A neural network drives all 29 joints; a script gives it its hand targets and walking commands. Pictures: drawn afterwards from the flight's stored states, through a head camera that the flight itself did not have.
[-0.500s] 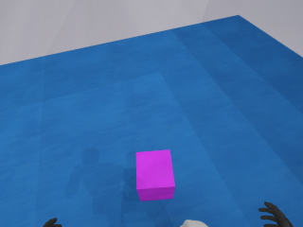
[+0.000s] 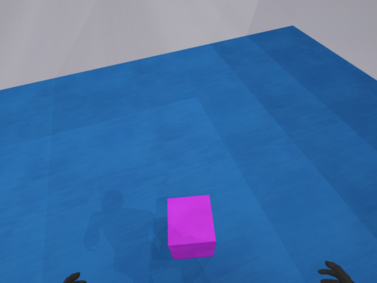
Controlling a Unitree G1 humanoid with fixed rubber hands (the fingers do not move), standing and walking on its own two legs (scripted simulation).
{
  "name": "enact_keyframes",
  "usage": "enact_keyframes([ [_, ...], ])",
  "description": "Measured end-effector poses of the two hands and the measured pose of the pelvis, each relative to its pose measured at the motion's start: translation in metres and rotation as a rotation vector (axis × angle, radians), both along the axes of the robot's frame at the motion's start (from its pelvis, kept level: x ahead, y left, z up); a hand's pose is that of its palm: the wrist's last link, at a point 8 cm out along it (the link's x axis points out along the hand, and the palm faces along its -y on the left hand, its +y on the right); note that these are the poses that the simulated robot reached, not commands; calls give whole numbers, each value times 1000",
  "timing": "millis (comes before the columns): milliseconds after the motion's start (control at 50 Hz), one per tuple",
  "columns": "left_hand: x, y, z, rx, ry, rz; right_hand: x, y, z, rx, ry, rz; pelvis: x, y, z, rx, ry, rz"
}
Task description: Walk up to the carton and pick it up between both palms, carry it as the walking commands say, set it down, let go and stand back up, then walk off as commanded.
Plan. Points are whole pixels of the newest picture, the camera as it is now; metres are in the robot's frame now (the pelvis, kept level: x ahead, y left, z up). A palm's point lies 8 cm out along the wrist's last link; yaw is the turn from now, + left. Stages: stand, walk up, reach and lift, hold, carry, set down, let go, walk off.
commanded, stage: walk up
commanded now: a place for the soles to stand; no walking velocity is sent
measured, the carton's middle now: (191, 228) +0.45 +0.03 -0.65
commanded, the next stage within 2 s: reach and lift in 1.04 s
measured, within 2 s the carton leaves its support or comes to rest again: neither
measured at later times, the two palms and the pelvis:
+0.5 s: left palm out of the picture +0.11 +0.30 -0.11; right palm (346, 281) +0.14 -0.31 -0.11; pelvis +0.02 -0.01 +0.00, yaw +0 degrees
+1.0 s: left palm out of the picture +0.12 +0.30 -0.11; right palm (340, 271) +0.16 -0.30 -0.10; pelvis +0.04 +0.00 +0.00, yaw +1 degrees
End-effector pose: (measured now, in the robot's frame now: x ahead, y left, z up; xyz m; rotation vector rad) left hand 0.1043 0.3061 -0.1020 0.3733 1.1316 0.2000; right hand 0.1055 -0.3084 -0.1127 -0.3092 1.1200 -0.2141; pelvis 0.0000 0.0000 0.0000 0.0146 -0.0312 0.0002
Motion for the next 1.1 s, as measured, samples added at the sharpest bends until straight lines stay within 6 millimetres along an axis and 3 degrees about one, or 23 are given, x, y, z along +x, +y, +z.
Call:
enact_keyframes([
  [540, 11, -8, -4, -17, 19, 27, 35, 2, 6, 4, -25, 10, 26, -6, 2, -13, 2, 4],
  [1060, 14, -2, -6, -16, 22, 37, 51, 8, 9, -4, -39, 21, 37, -1, 2, -20, -4, 10],
  [1100, 25, -3, -2, -37, -32, 65, 60, 12, 13, 11, -76, 8, 35, -1, 0, -13, 38, 27],
])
